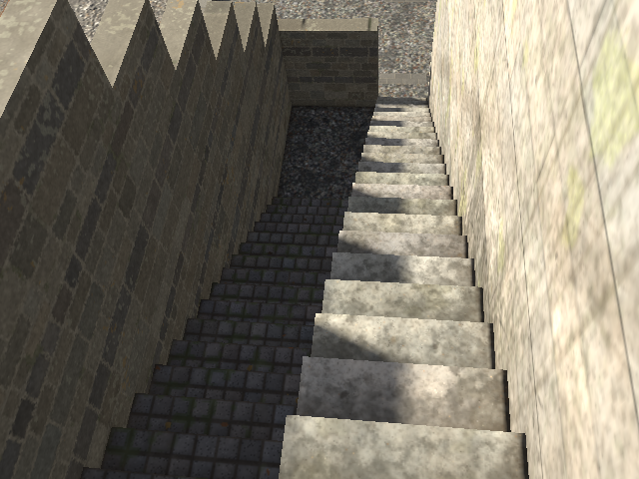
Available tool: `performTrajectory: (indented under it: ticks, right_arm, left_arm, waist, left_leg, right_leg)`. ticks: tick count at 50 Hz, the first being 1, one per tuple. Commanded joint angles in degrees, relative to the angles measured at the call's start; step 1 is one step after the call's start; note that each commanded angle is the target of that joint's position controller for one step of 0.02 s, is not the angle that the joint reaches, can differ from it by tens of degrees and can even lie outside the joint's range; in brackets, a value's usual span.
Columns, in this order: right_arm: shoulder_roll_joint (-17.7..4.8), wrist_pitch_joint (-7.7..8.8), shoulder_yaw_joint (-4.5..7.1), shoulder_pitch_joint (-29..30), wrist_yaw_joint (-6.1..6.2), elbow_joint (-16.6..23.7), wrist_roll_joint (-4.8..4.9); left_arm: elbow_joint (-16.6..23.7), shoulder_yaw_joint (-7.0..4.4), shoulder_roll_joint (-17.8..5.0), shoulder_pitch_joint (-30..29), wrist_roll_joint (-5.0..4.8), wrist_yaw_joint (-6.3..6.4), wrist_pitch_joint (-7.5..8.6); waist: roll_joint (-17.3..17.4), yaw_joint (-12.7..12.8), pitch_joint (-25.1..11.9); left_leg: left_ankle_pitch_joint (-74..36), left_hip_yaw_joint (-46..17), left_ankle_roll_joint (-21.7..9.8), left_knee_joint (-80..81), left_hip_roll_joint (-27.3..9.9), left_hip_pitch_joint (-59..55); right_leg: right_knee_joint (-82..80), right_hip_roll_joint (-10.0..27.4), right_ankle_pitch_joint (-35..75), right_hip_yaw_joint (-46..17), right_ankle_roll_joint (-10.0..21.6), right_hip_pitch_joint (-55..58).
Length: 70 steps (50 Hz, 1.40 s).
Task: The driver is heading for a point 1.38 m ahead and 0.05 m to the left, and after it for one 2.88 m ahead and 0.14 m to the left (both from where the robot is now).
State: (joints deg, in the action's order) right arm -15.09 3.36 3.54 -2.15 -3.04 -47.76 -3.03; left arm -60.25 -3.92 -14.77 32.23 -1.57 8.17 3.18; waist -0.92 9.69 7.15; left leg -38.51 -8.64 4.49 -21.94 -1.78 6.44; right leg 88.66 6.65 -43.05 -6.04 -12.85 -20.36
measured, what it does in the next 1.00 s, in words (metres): goes down: right foot 0.44 m lower, then right foot 0.16 m lower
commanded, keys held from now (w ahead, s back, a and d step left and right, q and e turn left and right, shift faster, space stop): q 0.20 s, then no key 0.80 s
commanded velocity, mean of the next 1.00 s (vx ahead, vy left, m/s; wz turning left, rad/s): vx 0.00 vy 0.00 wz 0.24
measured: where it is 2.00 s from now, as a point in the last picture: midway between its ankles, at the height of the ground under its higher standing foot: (412, 409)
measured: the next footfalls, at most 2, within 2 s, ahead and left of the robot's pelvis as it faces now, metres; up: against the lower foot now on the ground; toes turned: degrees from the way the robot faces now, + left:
right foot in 0.26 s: +0.38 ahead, -0.09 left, -0.44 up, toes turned +19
right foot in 0.42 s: +0.65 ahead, -0.06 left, -0.60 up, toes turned +13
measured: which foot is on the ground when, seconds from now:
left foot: down 0.00-0.12, up 0.14-0.60, down 0.62-0.88, up 0.90-1.00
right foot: up 0.00-0.24, down 0.26-0.30, up 0.32-0.40, down 0.42-0.46, up 0.48-0.82, down 0.84-1.00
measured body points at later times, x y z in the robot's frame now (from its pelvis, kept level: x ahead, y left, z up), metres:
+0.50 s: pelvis +0.44 -0.02 -0.62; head +0.40 -0.14 -0.19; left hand +0.29 +0.25 -0.69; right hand +0.63 -0.23 -0.78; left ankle +0.59 +0.14 -1.04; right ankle +0.65 -0.08 -1.26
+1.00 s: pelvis +0.69 -0.05 -1.03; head +0.68 -0.02 -0.58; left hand +0.58 +0.23 -1.18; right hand +0.84 -0.29 -1.11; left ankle +0.68 +0.09 -1.29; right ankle +0.95 -0.23 -1.61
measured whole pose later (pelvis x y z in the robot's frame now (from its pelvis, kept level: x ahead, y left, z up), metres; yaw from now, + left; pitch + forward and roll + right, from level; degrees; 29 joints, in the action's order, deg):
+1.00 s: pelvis +0.69 -0.05 -1.03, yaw +11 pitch -18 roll +8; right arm -12.6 -5.7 -2.8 -14.4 1.4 -31.1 -0.3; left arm -51.1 0.2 -21.3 31.6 -8.9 -0.7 -3.6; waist -15.1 -5.4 17.2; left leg 52.3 5.3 4.0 -150.6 10.0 47.1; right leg 73.1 18.5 -19.6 -13.2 -10.4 -42.0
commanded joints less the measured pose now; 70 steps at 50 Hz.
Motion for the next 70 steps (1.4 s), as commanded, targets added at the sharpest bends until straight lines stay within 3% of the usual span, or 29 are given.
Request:
performTrajectory:
  ticks: [1, 3, 5, 9, 13, 14, 15, 16, 18, 20, 21, 23, 26, 28, 32, 33, 34, 36, 39, 41, 42, 43, 44, 47, 49, 53, 54, 60, 70]
  right_arm:
    - [-12.7, -1.06, 2.63, -64.7, 5.16, -14.3, 3.87]
    - [1.1, 2.80, -1.18, -58.1, 6.65, -16.8, 2.53]
    - [-14.3, 0.79, 3.72, -12.1, 11.76, 4.4, 4.26]
    - [-1.1, -2.46, 0.76, -4.4, 10.13, 3.8, 6.74]
    - [1.2, -2.43, -0.49, -21.6, 10.69, -2.0, 6.09]
    - [0.7, -3.14, 0.29, -31.2, 10.96, -7.1, 9.09]
    - [9.3, -6.41, -0.74, -29.5, 11.23, 1.0, 6.21]
    - [6.2, -5.91, -2.38, -27.6, 11.64, 0.8, 5.89]
    - [-7.0, -4.52, -0.31, -52.1, 11.84, -19.1, 5.13]
    - [-2.1, -2.09, -3.18, -14.7, 12.29, -3.3, 8.52]
    - [1.2, -2.10, -4.22, -5.2, 10.33, 1.9, 8.52]
    - [1.0, -7.92, -4.56, -9.6, 9.68, 11.9, 8.44]
    - [-10.5, -11.80, -1.17, -39.2, 10.53, 5.8, 1.03]
    - [-9.6, -7.19, -1.48, -52.7, 7.44, -4.3, -2.85]
    - [0.6, -7.20, -4.64, -36.4, 2.35, 5.4, -0.47]
    - [-11.6, -0.77, -3.54, -21.6, 2.30, 13.2, 2.11]
    - [-8.7, 2.22, -5.99, -10.3, 3.76, 19.3, 6.62]
    - [-14.0, -1.96, -4.65, 0.0, 4.45, 24.4, 10.61]
    - [-13.0, -3.87, -2.67, 1.0, 3.04, 30.5, 6.28]
    - [-19.6, -4.63, 0.40, -10.4, 2.44, 23.8, 5.53]
    - [-16.2, -3.73, 0.76, -6.6, 0.76, 18.3, 9.15]
    - [0.3, -6.39, -3.25, -10.9, 1.62, 19.2, 14.61]
    - [-8.0, -6.45, 0.00, -7.6, 1.93, 25.0, 17.04]
    - [-3.4, -9.90, -2.96, -6.1, 3.13, 28.1, 4.30]
    - [-3.5, -9.03, -2.99, -34.6, 4.72, 21.6, -1.25]
    - [-6.4, 1.97, -0.90, -66.7, 1.15, -2.9, 5.42]
    - [-4.8, 4.56, -0.81, -62.6, 1.74, -1.6, 4.44]
    - [2.4, -8.33, -1.55, -18.4, 2.79, 3.0, 1.90]
    - [2.2, -6.77, -3.51, -21.3, 5.17, 7.8, 3.17]
  left_arm:
    - [24.6, -0.89, -10.3, -55.6, 4.15, 0.79, 6.32]
    - [39.6, 4.85, 3.0, -67.2, -1.45, -4.12, 6.51]
    - [13.8, -0.74, -5.3, 3.9, -3.90, -8.87, 6.30]
    - [2.4, -1.46, -7.4, 21.6, 0.56, -12.05, 0.72]
    - [2.7, -1.16, -16.6, 11.1, 2.49, -10.68, 0.12]
    - [2.9, 1.10, -13.5, 8.7, 0.47, -10.34, -0.10]
    - [-2.1, -4.69, -32.8, 4.2, -3.33, -10.86, -1.41]
    - [3.6, -4.46, -29.2, -2.3, -5.44, -10.66, -1.81]
    - [12.1, 0.66, -11.4, -10.7, 2.07, -8.63, 0.02]
    - [13.0, 6.36, -5.1, 1.0, 1.42, -4.87, -3.00]
    - [9.3, 9.51, 0.4, 10.4, 1.54, -4.72, -4.48]
    - [21.5, 3.33, -27.9, -17.9, 6.65, -3.08, -0.85]
    - [31.4, 7.81, -15.8, -40.3, 0.07, -3.54, -3.65]
    - [26.8, 3.16, -15.3, -27.6, 1.01, -5.99, -3.40]
    - [29.5, 2.28, -2.9, -27.5, -1.79, -1.86, -1.73]
    - [41.4, 4.53, -2.2, -48.8, -3.73, -4.26, -1.35]
    - [41.1, 6.92, 3.4, -42.5, -8.53, -6.17, 2.21]
    - [31.5, 7.55, 3.4, -20.2, -3.39, -7.40, 2.38]
    - [32.2, 0.51, -16.8, -22.6, -0.33, -10.02, 4.22]
    - [31.4, -2.12, -22.7, 4.0, -0.92, -12.18, -1.68]
    - [24.1, -3.22, -26.7, 19.7, -2.06, -14.02, -3.80]
    - [15.5, -1.87, -24.7, 17.7, 1.09, -15.11, -4.84]
    - [12.0, -3.22, -34.5, 20.8, -3.13, -17.24, -3.94]
    - [15.4, -2.32, -34.3, -2.6, -8.00, -9.71, -6.23]
    - [26.8, -2.78, -37.0, -37.3, -8.58, -3.59, -5.03]
    - [29.3, -1.93, -7.7, -37.2, 4.30, -4.98, -0.60]
    - [30.6, -0.46, -1.3, -35.7, 1.71, -8.00, 2.70]
    - [17.1, -2.07, -1.3, -18.8, -2.40, -9.09, -8.21]
    - [21.7, 3.65, 6.2, -27.3, 0.34, -7.46, -5.74]
  waist:
    - [21.5, -41.0, -1.8]
    - [8.7, -33.7, 18.3]
    - [8.2, -1.7, -12.7]
    - [6.4, 4.5, -10.4]
    - [-3.9, -0.4, 6.6]
    - [-13.8, -7.5, 8.0]
    - [-73.0, -9.3, 20.4]
    - [-71.5, -8.7, 25.2]
    - [-12.3, -16.9, -6.6]
    - [1.4, -5.2, 3.4]
    - [-6.1, -1.4, 4.4]
    - [-63.1, -15.6, 8.0]
    - [-39.2, -30.5, -3.2]
    - [9.9, -30.1, -20.0]
    - [16.1, -23.3, 9.3]
    - [38.7, -26.8, 46.0]
    - [35.9, -14.5, 57.3]
    - [38.7, -3.7, 42.3]
    - [28.2, -8.4, 13.4]
    - [47.6, -1.1, -21.4]
    - [36.0, 10.9, -21.4]
    - [-7.0, 6.1, -15.8]
    - [-22.5, 0.9, -9.8]
    - [-44.8, -9.9, 11.0]
    - [-50.7, -36.4, 1.2]
    - [46.9, -37.7, 12.3]
    - [49.0, -30.7, 7.4]
    - [9.0, -3.9, -4.8]
    - [14.7, -7.0, -4.8]
  left_leg:
    - [-36.2, -15.7, -15.9, -9.6, -11.8, -58.2]
    - [14.3, 1.8, -0.7, 23.8, 0.7, -15.3]
    - [46.4, -14.7, -7.8, 1.1, -2.3, 17.0]
    - [71.9, -2.9, -1.6, -36.1, 12.4, 16.6]
    - [87.5, -2.0, 6.4, -84.0, 22.5, 30.0]
    - [87.2, -3.6, 5.9, -90.6, 23.9, 40.5]
    - [80.6, 9.8, -2.7, -84.3, 22.0, 42.6]
    - [76.3, 10.0, -4.5, -81.2, 17.0, 46.7]
    - [58.3, 2.8, 3.3, -66.0, 21.5, 45.4]
    - [48.0, 10.8, 0.3, -53.3, 17.5, 62.9]
    - [47.9, 12.5, -0.9, -59.4, 16.9, 64.0]
    - [63.2, -3.7, -2.5, -113.9, 25.0, 47.2]
    - [57.0, 11.5, 7.2, -134.5, 25.5, 37.2]
    - [67.8, 20.8, 2.8, -109.4, 25.5, 29.3]
    - [92.5, -8.1, -18.6, -48.8, 11.4, 6.5]
    - [158.2, -63.2, -25.2, 18.0, 7.7, 84.1]
    - [157.5, -69.2, -22.1, 30.8, 6.8, 104.1]
    - [146.2, -41.5, -15.2, 15.7, 7.3, 99.8]
    - [149.2, -37.3, -16.9, -1.4, 10.4, 99.1]
    - [136.9, -13.0, -4.4, -30.2, 15.5, 85.4]
    - [120.9, -8.3, 5.3, -66.4, 19.6, 100.0]
    - [143.6, 2.6, 3.7, -113.1, 13.3, 80.7]
    - [131.7, 15.3, -0.9, -137.5, 10.4, 93.7]
    - [117.9, 25.0, 1.4, -149.6, 14.7, 49.1]
    - [127.1, 8.0, -0.4, -120.8, 11.4, 6.1]
    - [102.7, -46.4, -18.4, -35.4, 15.7, -6.8]
    - [84.2, -73.4, -22.9, -13.5, 5.6, -8.4]
    - [97.4, -37.8, -21.4, -15.8, 8.0, 35.0]
    - [54.7, -14.4, -13.9, 4.5, 3.0, 16.2]
  right_leg:
    - [36.7, -6.2, -23.0, 1.6, 0.6, -75.7]
    - [-2.6, -3.3, -34.5, 3.8, 7.2, -55.1]
    - [-55.3, 7.3, 71.2, -9.3, 15.0, 24.1]
    - [-70.8, 8.5, 118.7, -10.7, 5.6, 45.3]
    - [-71.3, 5.9, 66.4, -12.5, -1.7, 19.0]
    - [-69.8, 6.9, 79.3, -13.6, -5.6, 21.6]
    - [-88.9, -2.5, 32.3, -9.0, -21.6, -11.9]
    - [-91.0, -4.2, 11.5, -13.0, -18.0, -19.9]
    - [-56.6, -1.2, 48.4, -6.5, -5.5, 22.4]
    - [-51.0, 1.5, 17.6, -13.8, -3.7, 3.0]
    - [-54.3, 3.6, 9.5, -13.4, 1.0, -6.0]
    - [-98.7, 21.8, -23.8, -43.8, 23.6, -62.5]
    - [-83.2, 10.5, 12.3, -8.5, 14.3, -46.6]
    - [-45.4, -12.1, 49.4, 24.2, 4.2, -13.8]
    - [-1.8, -18.8, -5.2, -12.4, 20.1, -78.7]
    - [-3.9, -17.2, -9.6, -12.7, 20.5, -74.2]
    - [-3.6, -17.1, 6.8, -14.6, 20.5, -62.3]
    - [3.7, -15.7, 29.4, 6.0, 16.3, -44.1]
    - [-15.0, -7.4, 61.3, 7.5, 17.3, 5.5]
    - [-8.3, -2.3, 36.8, 16.8, 8.7, 51.7]
    - [-12.7, 10.6, 16.1, -0.3, 14.6, 70.6]
    - [-64.9, 21.9, -27.7, -34.6, 28.5, 35.7]
    - [-98.3, 30.4, -66.7, -57.0, 27.1, 21.0]
    - [-113.1, 16.9, -44.8, -34.9, 16.4, -44.2]
    - [-95.4, 11.3, -24.0, -6.7, 2.4, -62.6]
    - [-5.5, -14.5, -28.3, -24.0, 26.6, -87.5]
    - [-10.8, -17.5, -14.9, -31.4, 29.5, -93.1]
    - [-7.8, -13.4, 39.5, -7.4, 11.2, -18.6]
    - [-48.2, -7.5, 26.9, 7.7, 9.0, 10.6]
